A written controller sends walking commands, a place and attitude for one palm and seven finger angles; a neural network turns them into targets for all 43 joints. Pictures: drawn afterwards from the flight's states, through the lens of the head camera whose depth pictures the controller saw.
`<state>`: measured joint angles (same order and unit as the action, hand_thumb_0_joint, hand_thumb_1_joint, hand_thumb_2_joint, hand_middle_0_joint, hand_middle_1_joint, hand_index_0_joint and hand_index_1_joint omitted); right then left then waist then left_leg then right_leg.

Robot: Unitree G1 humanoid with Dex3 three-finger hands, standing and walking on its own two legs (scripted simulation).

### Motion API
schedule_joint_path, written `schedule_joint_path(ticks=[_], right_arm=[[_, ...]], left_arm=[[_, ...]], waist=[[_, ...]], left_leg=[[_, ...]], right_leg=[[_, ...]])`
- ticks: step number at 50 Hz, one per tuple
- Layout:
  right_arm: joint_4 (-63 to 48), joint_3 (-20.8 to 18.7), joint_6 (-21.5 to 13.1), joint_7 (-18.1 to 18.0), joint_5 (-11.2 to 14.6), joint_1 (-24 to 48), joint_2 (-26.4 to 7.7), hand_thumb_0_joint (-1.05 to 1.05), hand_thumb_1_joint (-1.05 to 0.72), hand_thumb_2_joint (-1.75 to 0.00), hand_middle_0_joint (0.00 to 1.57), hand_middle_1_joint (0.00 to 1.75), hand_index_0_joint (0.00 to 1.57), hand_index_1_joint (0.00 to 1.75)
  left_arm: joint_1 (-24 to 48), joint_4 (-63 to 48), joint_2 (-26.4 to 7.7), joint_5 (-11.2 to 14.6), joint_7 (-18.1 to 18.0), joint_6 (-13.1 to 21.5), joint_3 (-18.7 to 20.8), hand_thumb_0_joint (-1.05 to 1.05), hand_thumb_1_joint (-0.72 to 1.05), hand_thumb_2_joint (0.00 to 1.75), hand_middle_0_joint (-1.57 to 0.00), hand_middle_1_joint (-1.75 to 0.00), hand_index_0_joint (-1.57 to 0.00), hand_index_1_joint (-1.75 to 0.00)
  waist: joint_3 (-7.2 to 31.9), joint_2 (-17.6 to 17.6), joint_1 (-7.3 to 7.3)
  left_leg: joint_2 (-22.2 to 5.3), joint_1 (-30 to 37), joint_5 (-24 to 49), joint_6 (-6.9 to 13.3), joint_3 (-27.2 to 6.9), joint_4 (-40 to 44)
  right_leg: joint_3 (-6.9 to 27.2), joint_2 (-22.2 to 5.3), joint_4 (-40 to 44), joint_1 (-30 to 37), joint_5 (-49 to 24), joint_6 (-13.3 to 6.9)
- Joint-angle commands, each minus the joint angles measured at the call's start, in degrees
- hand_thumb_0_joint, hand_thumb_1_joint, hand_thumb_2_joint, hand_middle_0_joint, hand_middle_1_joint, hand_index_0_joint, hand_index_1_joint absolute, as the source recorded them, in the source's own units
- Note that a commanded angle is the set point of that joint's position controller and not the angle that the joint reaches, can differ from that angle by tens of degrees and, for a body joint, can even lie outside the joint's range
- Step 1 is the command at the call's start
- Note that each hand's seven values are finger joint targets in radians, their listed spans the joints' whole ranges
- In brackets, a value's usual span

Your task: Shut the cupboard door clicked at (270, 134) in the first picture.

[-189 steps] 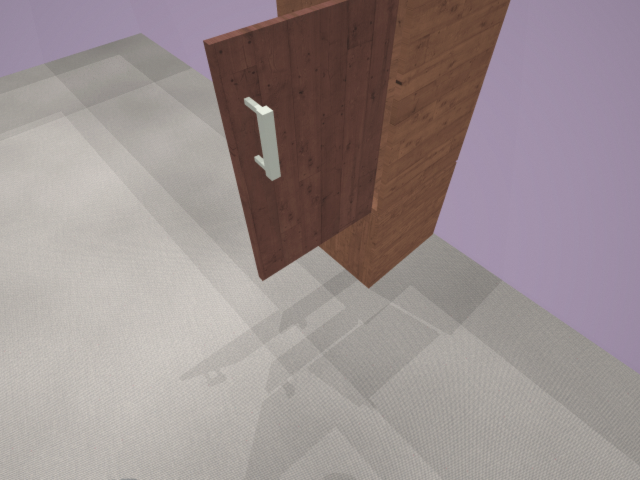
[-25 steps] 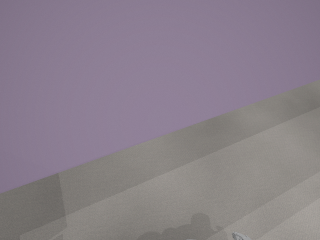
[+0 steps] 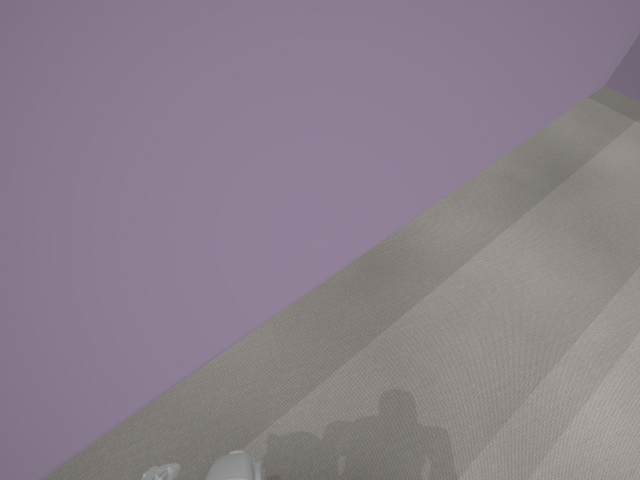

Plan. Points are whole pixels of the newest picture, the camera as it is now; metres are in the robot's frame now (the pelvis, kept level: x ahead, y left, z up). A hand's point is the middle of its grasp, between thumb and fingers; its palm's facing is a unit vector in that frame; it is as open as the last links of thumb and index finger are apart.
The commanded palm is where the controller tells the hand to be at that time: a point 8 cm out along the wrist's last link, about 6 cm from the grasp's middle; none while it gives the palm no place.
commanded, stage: turn to face it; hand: left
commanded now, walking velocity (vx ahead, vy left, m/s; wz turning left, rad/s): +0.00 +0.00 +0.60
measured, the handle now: out of the picture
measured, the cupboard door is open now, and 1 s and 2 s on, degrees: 86 86 86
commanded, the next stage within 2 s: none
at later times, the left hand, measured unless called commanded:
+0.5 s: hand (154, 472) +0.16 +0.23 -0.16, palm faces +0.29 -0.92 -0.26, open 7.4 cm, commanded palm none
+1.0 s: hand out of the picture +0.08 +0.18 -0.18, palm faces +0.59 -0.76 -0.26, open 7.4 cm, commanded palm none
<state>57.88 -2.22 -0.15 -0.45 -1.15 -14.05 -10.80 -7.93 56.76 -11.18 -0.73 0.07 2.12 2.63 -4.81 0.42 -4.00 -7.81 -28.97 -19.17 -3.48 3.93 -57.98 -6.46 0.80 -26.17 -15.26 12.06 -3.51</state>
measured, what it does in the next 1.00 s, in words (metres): walks ahead, turning left: left foot, then right foot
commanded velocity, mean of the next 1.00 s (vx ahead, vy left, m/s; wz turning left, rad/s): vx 0.00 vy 0.00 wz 0.60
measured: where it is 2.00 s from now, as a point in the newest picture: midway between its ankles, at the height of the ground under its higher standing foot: (335, 474)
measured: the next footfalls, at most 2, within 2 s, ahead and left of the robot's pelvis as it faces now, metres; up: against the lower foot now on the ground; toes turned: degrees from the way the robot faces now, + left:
left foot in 0.16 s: +0.16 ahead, +0.13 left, +0.00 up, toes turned +12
right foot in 0.56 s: +0.22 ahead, -0.15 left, +0.00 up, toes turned +17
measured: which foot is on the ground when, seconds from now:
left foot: up 0.00-0.14, down 0.16-0.54, up 0.56-0.82, down 0.84-1.00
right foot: down 0.00-0.18, up 0.20-0.54, down 0.56-0.84, up 0.86-1.00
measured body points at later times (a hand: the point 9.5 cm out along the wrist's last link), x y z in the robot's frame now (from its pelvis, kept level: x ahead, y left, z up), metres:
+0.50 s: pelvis +0.11 +0.00 +0.00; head +0.16 +0.01 +0.45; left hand +0.14 +0.28 -0.14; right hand +0.22 -0.23 -0.15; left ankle +0.12 +0.12 -0.74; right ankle +0.15 -0.16 -0.71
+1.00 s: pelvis +0.15 -0.03 -0.01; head +0.19 +0.00 +0.44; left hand +0.05 +0.22 -0.16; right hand +0.39 -0.19 -0.14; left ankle +0.09 +0.09 -0.74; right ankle +0.22 -0.16 -0.69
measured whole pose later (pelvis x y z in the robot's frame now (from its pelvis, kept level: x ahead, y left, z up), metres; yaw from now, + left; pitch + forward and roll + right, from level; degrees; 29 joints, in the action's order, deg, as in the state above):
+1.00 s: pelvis +0.15 -0.03 -0.01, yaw +36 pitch +1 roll +0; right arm 51.1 -3.3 2.0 0.1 -1.7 -7.8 -13.4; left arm -10.0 53.5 -14.7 -0.6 -0.4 -3.9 3.7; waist -5.9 1.5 -0.2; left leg -1.2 -18.7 -16.0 -1.0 -0.5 -34.2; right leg -3.1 -4.8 -57.1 -25.3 29.1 4.6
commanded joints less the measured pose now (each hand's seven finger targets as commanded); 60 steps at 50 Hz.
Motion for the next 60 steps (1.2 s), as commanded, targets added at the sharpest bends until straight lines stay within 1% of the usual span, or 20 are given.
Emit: schedule_joint_path(ticks=[1,6,8,10,14,25,26,27,28,31,36,39,40,42,43,52,53,55,57,60], right_arm=[[0.5,0.4,-0.2,0.5,0.4,-6.6,-0.2,0.0,-0.9,-0.9,0.2,0.3,0.2,0.3],[-0.7,-0.1,-0.4,0.7,-0.1,-4.4,-3.4,0.0,-0.9,-0.9,0.2,0.3,0.2,0.3],[-0.8,-1.7,-0.7,0.1,-0.8,-9.2,-11.2,0.0,-0.9,-0.9,0.2,0.3,0.2,0.3],[-1.9,-2.3,0.4,-0.9,-1.0,-7.5,-12.8,0.0,-0.9,-0.9,0.2,0.3,0.2,0.3],[-2.9,-2.1,-0.5,-1.7,-0.6,-5.8,-11.0,0.0,-0.9,-0.9,0.2,0.3,0.2,0.3],[-7.0,-4.5,2.1,-0.3,0.0,3.9,-13.0,0.0,-0.9,-0.9,0.2,0.3,0.2,0.3],[-8.0,-4.4,2.3,0.1,0.5,5.0,-10.5,0.0,-0.9,-0.9,0.2,0.3,0.2,0.3],[-9.4,-3.8,2.3,0.4,0.6,5.0,-6.4,0.0,-0.9,-0.9,0.2,0.3,0.2,0.3],[-9.7,-4.2,2.4,0.7,0.2,6.4,-8.7,0.0,-0.9,-0.9,0.2,0.3,0.2,0.3],[-7.7,-4.1,3.6,1.8,0.0,3.1,-6.8,0.0,-0.9,-0.9,0.2,0.3,0.2,0.3],[-9.8,-2.3,2.2,2.2,0.7,9.3,-5.0,0.0,-0.9,-0.9,0.2,0.3,0.2,0.3],[-9.3,-2.1,1.7,2.0,0.5,5.5,-6.5,0.0,-0.9,-0.9,0.2,0.3,0.2,0.3],[-8.4,-2.7,1.5,1.9,0.3,1.2,-8.7,0.0,-0.9,-0.9,0.2,0.3,0.2,0.3],[-7.5,-5.4,1.1,0.9,0.0,-6.0,-19.5,0.0,-0.9,-0.9,0.2,0.3,0.2,0.3],[-6.4,-5.3,1.5,0.5,-0.2,-7.3,-19.7,0.0,-0.9,-0.9,0.2,0.3,0.2,0.3],[-10.9,-4.5,2.4,-0.2,-0.3,9.6,-15.4,0.0,-0.9,-0.9,0.2,0.3,0.2,0.3],[-11.8,-4.4,2.7,0.0,0.1,10.7,-13.7,0.0,-0.9,-0.9,0.2,0.3,0.2,0.3],[-13.6,-3.8,2.7,0.9,0.5,11.1,-9.1,0.0,-0.9,-0.9,0.2,0.3,0.2,0.3],[-12.5,-4.1,3.3,1.7,0.2,8.2,-8.7,0.0,-0.9,-0.9,0.2,0.3,0.2,0.3],[-10.7,-3.5,3.7,2.2,0.2,8.1,-7.3,0.0,-0.9,-0.9,0.2,0.3,0.2,0.3]], left_arm=[[-4.1,-0.5,-6.8,-0.1,-0.5,1.9,0.9,0.0,0.9,0.9,-0.2,-0.3,-0.2,-0.3],[-4.6,0.1,-7.2,0.2,-1.2,0.2,1.6,0.0,0.9,0.9,-0.2,-0.3,-0.2,-0.3],[-7.7,-1.6,-3.5,0.9,-1.4,-0.9,1.3,0.0,0.9,0.9,-0.2,-0.3,-0.2,-0.3],[-3.9,-4.0,-4.9,0.3,-1.5,-2.1,1.4,0.0,0.9,0.9,-0.2,-0.3,-0.2,-0.3],[0.9,-4.6,-4.6,-0.1,-0.9,-2.4,1.8,0.0,0.9,0.9,-0.2,-0.3,-0.2,-0.3],[-5.9,-5.0,-6.7,0.2,-1.2,-2.9,2.5,0.0,0.9,0.9,-0.2,-0.3,-0.2,-0.3],[-8.2,-5.0,-10.4,-0.4,-1.6,-2.4,3.2,0.0,0.9,0.9,-0.2,-0.3,-0.2,-0.3],[-8.4,-5.5,-16.0,-1.2,-2.0,-2.0,4.3,0.0,0.9,0.9,-0.2,-0.3,-0.2,-0.3],[-6.8,-6.4,-16.5,-0.8,-2.1,-2.1,3.9,0.0,0.9,0.9,-0.2,-0.3,-0.2,-0.3],[1.3,-8.7,-10.9,-0.8,-2.0,-2.3,2.8,0.0,0.9,0.9,-0.2,-0.3,-0.2,-0.3],[-7.4,-6.1,-12.7,-1.0,-1.9,-1.5,2.9,0.0,0.9,0.9,-0.2,-0.3,-0.2,-0.3],[-7.4,-6.0,-14.6,-0.4,-1.4,-1.5,3.4,0.0,0.9,0.9,-0.2,-0.3,-0.2,-0.3],[-5.9,-6.6,-14.1,0.1,-1.2,-1.6,3.3,0.0,0.9,0.9,-0.2,-0.3,-0.2,-0.3],[-2.6,-10.7,-7.6,0.4,-0.9,-2.3,1.6,0.0,0.9,0.9,-0.2,-0.3,-0.2,-0.3],[0.2,-11.5,-9.3,0.0,-1.3,-3.2,1.8,0.0,0.9,0.9,-0.2,-0.3,-0.2,-0.3],[-8.1,-7.0,-7.7,0.2,-0.5,-3.4,2.5,0.0,0.9,0.9,-0.2,-0.3,-0.2,-0.3],[-10.8,-6.5,-9.4,-0.2,-0.7,-2.9,2.9,0.0,0.9,0.9,-0.2,-0.3,-0.2,-0.3],[-10.0,-8.1,-17.3,-1.1,-1.6,-2.2,4.1,0.0,0.9,0.9,-0.2,-0.3,-0.2,-0.3],[-3.5,-10.4,-14.0,-1.0,-1.9,-2.2,3.3,0.0,0.9,0.9,-0.2,-0.3,-0.2,-0.3],[-1.7,-10.7,-10.5,-0.8,-1.8,-2.0,2.3,0.0,0.9,0.9,-0.2,-0.3,-0.2,-0.3]], waist=[[8.4,4.8,1.79],[6.6,1.7,2.07],[10.3,-18.6,1.32],[8.4,-13.3,0.79],[9.9,-7.1,1.72],[7.4,-7.5,5.53],[7.5,-0.2,6.76],[6.5,16.9,7.35],[5.0,16.0,7.29],[4.6,14.1,2.16],[6.1,11.0,6.58],[9.2,9.6,4.4],[11.6,5.9,1.77],[15.4,-18.9,-2.17],[14.9,-11.9,-2.34],[6.6,-9.8,5.92],[6.5,-3.9,7.41],[4.7,20.4,8.53],[4.1,12.7,4.3],[4.6,15.0,3.41]], left_leg=[[1.8,6.2,5.1,0.0,1.3,13.3],[2.8,13.0,16.2,1.2,1.3,27.3],[-11.6,23.2,43.5,10.6,-20.5,32.8],[-15.6,19.0,29.5,16.2,-27.6,39.2],[-9.9,21.9,37.5,13.4,-21.4,37.0],[-1.3,5.5,9.9,8.4,-20.2,35.0],[3.4,-1.8,2.1,5.0,-16.0,28.8],[11.1,-8.4,-10.5,0.6,-4.8,14.0],[8.2,-6.1,-16.0,1.2,-5.6,-0.4],[5.3,-2.8,-7.4,0.4,-3.4,-10.1],[6.2,0.7,-8.6,-0.4,2.5,13.6],[8.7,10.9,2.0,0.7,4.5,27.0],[7.3,19.7,11.3,1.7,2.9,32.8],[-16.7,33.5,50.2,15.2,-27.8,35.0],[-17.8,31.8,46.6,18.0,-25.5,33.7],[-2.6,7.0,11.5,9.2,-17.0,32.6],[1.3,2.4,4.1,6.6,-14.9,28.2],[10.1,-6.3,-16.2,1.4,-5.2,-1.0],[6.9,-2.9,-10.9,1.8,-6.4,-10.9],[5.4,-1.2,-8.1,0.1,-2.8,-6.6]], right_leg=[[3.0,-15.0,9.1,6.6,-27.9,-5.0],[-0.6,-15.6,-1.8,7.3,-23.8,-0.7],[-4.3,-6.0,-19.7,-5.6,11.0,6.1],[4.4,-3.7,-34.7,-9.5,26.5,5.9],[7.2,-4.7,-37.3,-15.2,16.0,7.4],[3.7,-1.4,-1.4,7.5,3.4,6.8],[11.2,-8.8,7.7,13.8,6.9,4.8],[26.8,-24.6,14.5,14.0,9.4,-1.0],[28.5,-30.2,15.3,5.1,6.7,-5.0],[13.2,-20.6,10.6,0.1,0.6,-2.6],[4.6,-20.7,-0.4,13.6,-34.7,-2.1],[1.5,-19.7,-8.0,11.8,-36.6,1.0],[-0.8,-19.0,-13.9,6.5,-30.9,3.4],[-0.7,-7.4,-36.9,-17.7,25.9,9.7],[5.9,-8.0,-41.7,-18.6,25.5,8.6],[2.0,-2.3,-9.5,3.6,7.7,7.4],[3.8,-4.4,0.4,8.9,4.4,6.8],[30.8,-29.1,15.8,6.1,7.9,-3.5],[21.5,-25.2,13.3,-1.1,9.3,-4.8],[7.6,-19.7,7.7,2.5,-10.3,-2.2]])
